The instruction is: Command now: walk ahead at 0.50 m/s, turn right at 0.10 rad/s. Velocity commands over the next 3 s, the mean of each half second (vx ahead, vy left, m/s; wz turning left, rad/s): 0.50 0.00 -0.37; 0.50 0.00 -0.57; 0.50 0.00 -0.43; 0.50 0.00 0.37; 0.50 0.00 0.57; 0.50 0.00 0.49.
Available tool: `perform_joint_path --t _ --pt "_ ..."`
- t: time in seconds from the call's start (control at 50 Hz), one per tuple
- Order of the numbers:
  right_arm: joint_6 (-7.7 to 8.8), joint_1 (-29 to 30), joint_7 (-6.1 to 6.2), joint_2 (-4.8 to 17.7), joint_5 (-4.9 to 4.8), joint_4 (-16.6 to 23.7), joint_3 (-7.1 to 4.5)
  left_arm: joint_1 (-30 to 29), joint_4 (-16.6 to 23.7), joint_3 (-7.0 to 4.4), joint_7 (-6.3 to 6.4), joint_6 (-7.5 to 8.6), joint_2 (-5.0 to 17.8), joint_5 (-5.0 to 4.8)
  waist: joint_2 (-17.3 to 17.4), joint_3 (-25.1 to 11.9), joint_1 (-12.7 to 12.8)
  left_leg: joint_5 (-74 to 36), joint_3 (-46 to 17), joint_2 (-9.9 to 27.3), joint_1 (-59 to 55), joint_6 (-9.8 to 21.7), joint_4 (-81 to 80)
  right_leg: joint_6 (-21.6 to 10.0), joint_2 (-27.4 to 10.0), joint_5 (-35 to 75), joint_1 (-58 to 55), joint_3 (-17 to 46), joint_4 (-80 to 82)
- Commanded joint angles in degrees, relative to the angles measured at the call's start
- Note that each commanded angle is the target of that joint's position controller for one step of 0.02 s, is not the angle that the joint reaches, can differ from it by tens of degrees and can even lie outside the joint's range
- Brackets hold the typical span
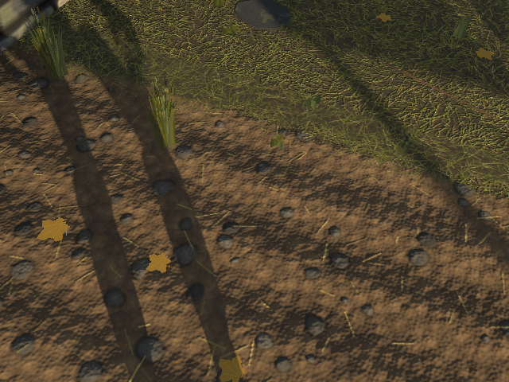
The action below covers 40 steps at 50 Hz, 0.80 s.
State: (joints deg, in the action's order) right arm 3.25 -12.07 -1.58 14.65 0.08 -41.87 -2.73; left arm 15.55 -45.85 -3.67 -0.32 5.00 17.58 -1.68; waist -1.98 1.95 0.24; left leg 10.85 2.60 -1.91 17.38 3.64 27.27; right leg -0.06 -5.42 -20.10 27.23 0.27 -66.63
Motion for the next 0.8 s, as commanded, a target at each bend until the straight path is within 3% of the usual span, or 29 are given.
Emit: perform_joint_path --t 0.02,0.1,0.18,0.28,0.34,0.36,0.38,0.4,0.42,0.44,0.46,0.48,0.5,0.52,0.58,0.62,0.68,0.74,0.8 --pt "2.09 -1.66 0.37 6.72 0.57 1.59 -1.95 1.42 3.21 -1.29 -0.09 -0.5 4.29 -0.14 7.18 -4.51 -0.38 -15.53 -13.43 16.31 -11.7 10.18 -15.85 0.06 -3.24 5.88 9.96 4.56 0.71" --pt "2.92 -2.58 1.2 7.23 0.85 -0.84 -2.14 -2.43 4.52 -1.09 0.17 -1.51 2.62 0.2 4.42 -0.98 -0.68 -21.17 -4.5 14.95 -12.0 8.15 -18.3 1.19 -1.0 16.56 14.14 6.66 10.66" --pt "2.83 -3.2 1.87 8.34 0.42 -2.3 -2.1 -8.29 6.7 -0.14 -1.15 -1.25 0.74 0.4 4.54 1.3 -2.95 -19.36 1.82 13.74 -12.79 5.76 -20.46 0.22 0.28 26.96 11.21 2.5 24.28" --pt "0.87 -7.15 2.43 10.04 -0.35 -5.04 -2.6 -14.76 11.17 0.39 -3.22 -1.14 0.39 0.45 3.86 3.67 -4.98 -28.16 4.67 17.06 -23.69 4.68 -16.25 -2.34 1.61 22.06 15.2 -1.05 31.32" --pt "-0.72 -6.15 3.33 12.4 -0.5 -4.54 -3.22 -12.12 12.49 -0.54 -3.98 -1.6 2.28 0.52 6.85 -0.33 -1.96 -53.61 6.95 17.34 -26.82 3.05 -6.12 -5.3 6.04 13.02 8.07 -6.1 31.13" --pt "-1.18 -5.56 3.69 13.1 -0.45 -4.19 -3.4 -7.81 11.9 -1.36 -3.89 -1.88 3.78 0.52 7.9 -3.06 0.68 -60.56 7.41 17.01 -26.41 2.53 0.75 -6.65 8.0 10.34 2.4 -7.12 30.92" --pt "-1.46 -4.35 3.96 13.5 -0.62 -3.82 -3.43 -0.06 10.32 -2.74 -3.37 -2.03 6.36 0.48 7.25 -7.06 5.15 -60.6 8.18 15.63 -22.36 1.37 11.4 -8.6 9.88 12.05 -8.8 -7.02 33.88" --pt "-0.95 -3.97 4.12 12.71 -0.44 -2.84 -2.97 8.9 8.57 -4.43 -2.25 -2.45 10.21 0.51 3.1 -12.03 9.71 -45.41 8.11 12.93 -9.96 -0.74 27.27 -11.64 5.95 15.26 -26.19 1.41 36.83" --pt "0.94 -8.96 2.99 3.97 1.2 0.07 -0.27 7.73 9.87 -5.5 -1.38 -2.42 16.11 0.31 -13.82 -17.62 3.77 11.64 5.65 -1.17 17.93 -5.54 53.04 -24.32 -10.84 15.52 -48.69 34.44 40.25" --pt "3.72 -7.06 1.52 8.16 -0.02 0.58 -0.67 9.08 10.36 -4.11 -1.47 -1.87 12.2 0.63 -7.12 -26.01 6.38 20.97 -9.56 -1.77 25.37 -4.74 59.4 -27.36 -14.88 9.77 -53.26 48.26 47.45" --pt "4.85 -0.74 0.84 10.4 -2.39 2.62 -1.28 7.65 10.24 -3.32 -1.34 -1.5 9.12 1.19 -3.17 -18.39 7.2 17.1 -10.6 1.74 28.17 -3.39 57.02 -23.06 -12.07 10.36 -47.98 38.48 47.99" --pt "5.29 1.15 0.91 9.31 -2.11 3.68 -0.86 4.21 10.22 -2.92 -1.48 -1.09 7.8 0.95 2.54 -10.6 4.17 13.32 -9.72 4.27 27.58 -2.97 49.93 -20.45 -9.22 15.65 -38.1 30.82 48.61" --pt "5.0 1.91 1.42 9.42 -0.61 3.24 -1.16 0.86 10.76 -2.3 -1.39 -0.89 5.82 0.65 4.54 -7.83 2.09 11.52 -8.96 6.44 24.63 -3.22 43.86 -18.51 -6.87 20.36 -31.32 25.84 49.2" --pt "4.36 1.1 1.5 9.64 0.11 3.14 -1.48 -1.15 11.6 -1.9 -1.15 -0.96 5.18 1.06 3.32 -5.41 0.33 10.22 -8.57 7.17 20.98 -3.83 41.31 -18.22 -5.24 24.0 -25.21 23.13 50.69" --pt "2.56 -0.7 1.63 7.82 0.85 3.12 -1.17 -2.02 11.71 -2.23 -0.4 -0.86 6.6 1.08 1.03 -3.95 -1.68 7.71 -6.78 7.45 16.78 -6.74 33.35 -18.28 -3.35 28.83 -16.2 19.17 53.21" --pt "2.05 2.94 1.88 6.28 0.97 4.25 -0.5 -1.01 11.17 -2.66 0.36 -1.12 8.16 0.92 0.07 -2.77 -0.66 2.14 -5.59 6.56 15.89 -8.38 25.39 -17.1 -1.37 28.08 -12.34 15.99 53.49" --pt "2.24 9.45 1.58 5.13 0.62 5.56 0.1 0.95 10.28 -2.75 1.02 -1.87 8.58 0.49 -2.22 -2.56 2.24 -10.5 -5.24 3.9 11.44 -8.81 12.13 -13.73 1.59 20.74 -9.86 13.94 52.15" --pt "2.8 13.13 1.02 6.35 -0.35 6.78 -0.3 3.52 9.19 -2.83 1.1 -2.42 8.79 0.17 -3.37 -2.84 3.8 -13.57 -6.42 2.04 8.78 -8.37 5.7 -12.32 0.48 14.55 -11.78 17.84 49.88" --pt "3.6 12.28 0.58 8.78 -0.7 6.99 -1.49 3.69 8.91 -2.74 1.22 -2.72 8.11 0.17 -4.96 -3.02 2.47 -8.54 -8.15 1.77 6.34 -6.36 1.79 -11.03 -1.38 10.7 -16.1 23.7 45.07"
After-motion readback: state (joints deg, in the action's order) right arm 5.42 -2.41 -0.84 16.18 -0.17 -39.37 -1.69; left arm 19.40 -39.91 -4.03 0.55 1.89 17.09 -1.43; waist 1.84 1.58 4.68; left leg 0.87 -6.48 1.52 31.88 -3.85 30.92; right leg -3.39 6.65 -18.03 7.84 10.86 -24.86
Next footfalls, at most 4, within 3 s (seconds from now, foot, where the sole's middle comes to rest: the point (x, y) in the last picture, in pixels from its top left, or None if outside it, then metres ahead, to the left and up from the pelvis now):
0.40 right None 0.37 -0.15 -0.77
0.86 left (267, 306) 0.67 -0.03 -0.77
1.38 right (403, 297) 0.71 -0.42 -0.77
1.94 left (390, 194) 1.09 -0.45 -0.77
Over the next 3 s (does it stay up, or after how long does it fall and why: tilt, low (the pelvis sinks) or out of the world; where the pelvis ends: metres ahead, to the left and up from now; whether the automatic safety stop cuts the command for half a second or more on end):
stays up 1.43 -0.60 -0.02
